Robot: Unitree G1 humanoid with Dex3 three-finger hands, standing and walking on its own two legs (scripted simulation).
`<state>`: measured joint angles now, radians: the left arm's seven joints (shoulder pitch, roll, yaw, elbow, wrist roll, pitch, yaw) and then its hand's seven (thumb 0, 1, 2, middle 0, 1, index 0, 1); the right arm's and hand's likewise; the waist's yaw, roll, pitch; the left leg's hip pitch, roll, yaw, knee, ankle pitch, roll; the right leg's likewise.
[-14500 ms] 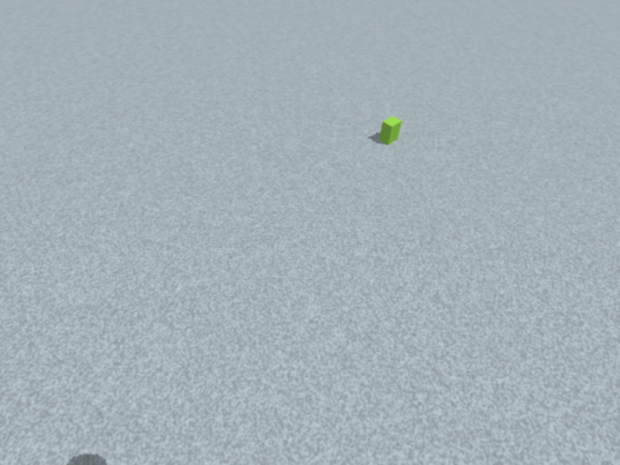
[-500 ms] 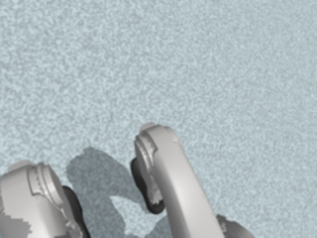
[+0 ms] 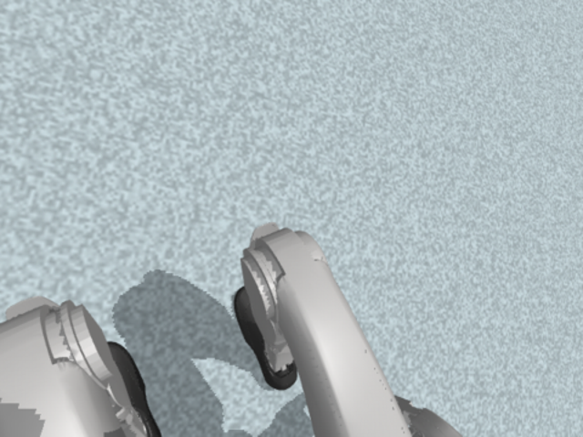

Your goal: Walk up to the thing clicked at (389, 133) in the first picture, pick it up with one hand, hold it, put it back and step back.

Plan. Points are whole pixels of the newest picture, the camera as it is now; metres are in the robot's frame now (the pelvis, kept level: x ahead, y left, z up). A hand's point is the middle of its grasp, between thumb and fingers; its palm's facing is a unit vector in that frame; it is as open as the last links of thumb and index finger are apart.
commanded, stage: approach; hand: left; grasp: from above
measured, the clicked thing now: out of the picture +0.49 +0.32 -0.27
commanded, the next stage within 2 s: rest palm in 0.70 s
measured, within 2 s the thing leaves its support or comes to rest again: neither
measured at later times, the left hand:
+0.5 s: hand out of the picture +0.49 +0.31 -0.14, palm faces -0.06 -0.40 -0.91, open 14.1 cm
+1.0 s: hand out of the picture +0.48 +0.33 -0.16, palm faces -0.08 -0.41 -0.91, open 14.1 cm
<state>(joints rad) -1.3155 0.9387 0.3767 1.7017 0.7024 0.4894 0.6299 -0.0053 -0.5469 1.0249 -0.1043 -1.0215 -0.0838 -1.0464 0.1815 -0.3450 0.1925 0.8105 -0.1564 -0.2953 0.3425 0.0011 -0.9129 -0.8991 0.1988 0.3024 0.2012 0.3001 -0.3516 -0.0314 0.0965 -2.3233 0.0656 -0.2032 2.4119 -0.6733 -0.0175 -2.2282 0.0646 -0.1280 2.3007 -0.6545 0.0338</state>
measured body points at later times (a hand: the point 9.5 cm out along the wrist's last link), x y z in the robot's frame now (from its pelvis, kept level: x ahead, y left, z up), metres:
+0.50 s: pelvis +0.00 -0.01 +0.01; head +0.27 +0.04 +0.36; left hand +0.49 +0.33 -0.08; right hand -0.02 -0.26 -0.08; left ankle +0.07 +0.14 -0.30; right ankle +0.11 -0.11 -0.30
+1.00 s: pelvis +0.00 +0.00 +0.01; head +0.27 +0.07 +0.36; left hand +0.48 +0.34 -0.11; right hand -0.01 -0.25 -0.07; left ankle +0.07 +0.14 -0.30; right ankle +0.11 -0.11 -0.30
